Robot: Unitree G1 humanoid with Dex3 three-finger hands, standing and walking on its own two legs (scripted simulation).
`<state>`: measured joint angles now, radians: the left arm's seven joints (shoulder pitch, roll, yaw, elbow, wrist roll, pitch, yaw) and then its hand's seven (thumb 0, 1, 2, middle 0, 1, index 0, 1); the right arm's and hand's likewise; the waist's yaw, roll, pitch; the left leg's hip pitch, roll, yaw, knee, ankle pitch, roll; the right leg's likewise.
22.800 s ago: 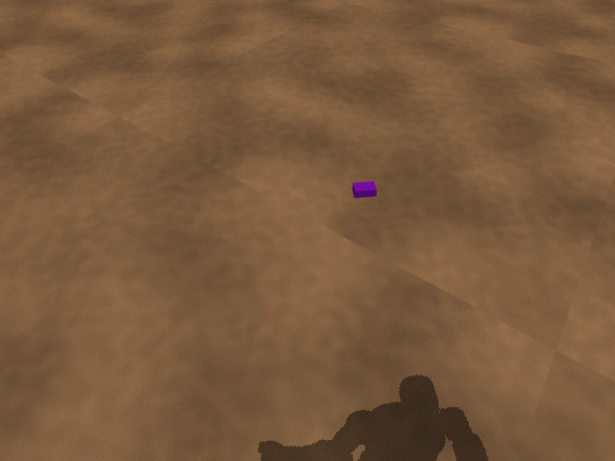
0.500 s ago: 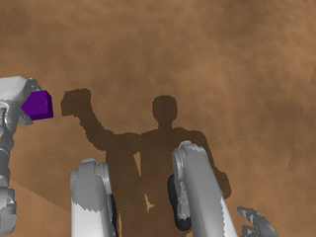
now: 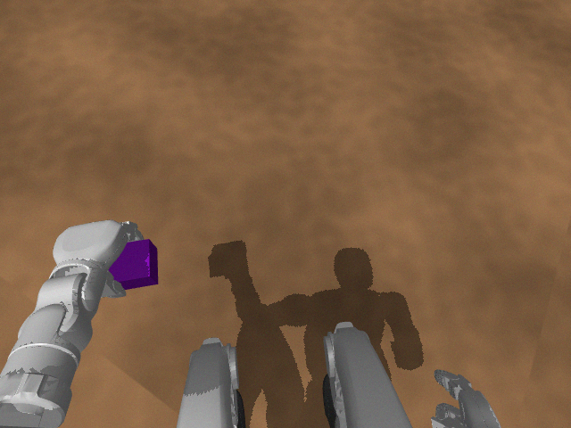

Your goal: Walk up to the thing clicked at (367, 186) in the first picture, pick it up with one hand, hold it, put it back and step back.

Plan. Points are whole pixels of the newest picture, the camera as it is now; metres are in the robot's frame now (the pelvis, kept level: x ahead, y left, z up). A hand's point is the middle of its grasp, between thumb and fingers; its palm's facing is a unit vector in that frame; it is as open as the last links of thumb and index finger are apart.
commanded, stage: lift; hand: left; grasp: from above
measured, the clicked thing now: (120, 267) +0.40 +0.24 -0.10
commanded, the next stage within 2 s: hold in 0.62 s
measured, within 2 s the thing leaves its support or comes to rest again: neither
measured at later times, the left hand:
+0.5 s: hand (89, 244) +0.37 +0.22 +0.05, palm faces -0.44 -0.08 -0.90, open 8.9 cm
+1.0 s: hand (62, 213) +0.38 +0.22 +0.11, palm faces -0.45 -0.06 -0.89, open 8.9 cm
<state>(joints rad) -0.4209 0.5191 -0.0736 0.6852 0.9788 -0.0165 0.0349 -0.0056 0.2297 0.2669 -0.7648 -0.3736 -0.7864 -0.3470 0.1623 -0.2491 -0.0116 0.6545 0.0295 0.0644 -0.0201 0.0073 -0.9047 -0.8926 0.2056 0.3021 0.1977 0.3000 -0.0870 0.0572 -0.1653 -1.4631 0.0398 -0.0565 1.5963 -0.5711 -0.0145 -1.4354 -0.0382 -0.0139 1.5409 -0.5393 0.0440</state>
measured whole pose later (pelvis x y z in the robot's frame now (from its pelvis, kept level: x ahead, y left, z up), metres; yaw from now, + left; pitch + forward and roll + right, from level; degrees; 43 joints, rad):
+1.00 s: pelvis +0.06 +0.00 +0.17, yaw +0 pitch +7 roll +0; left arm -0.33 0.38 -0.20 0.81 1.00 0.01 0.07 -0.01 0.20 0.28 -0.80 -0.35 -0.82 -0.33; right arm 0.23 -0.25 -0.05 0.73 0.04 0.02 -0.04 0.01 -0.90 -0.89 0.21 0.30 0.20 0.30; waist -0.03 0.04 -0.07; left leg -0.52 0.04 0.03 0.74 -0.34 -0.02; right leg -0.53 -0.04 0.01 0.72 -0.32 0.04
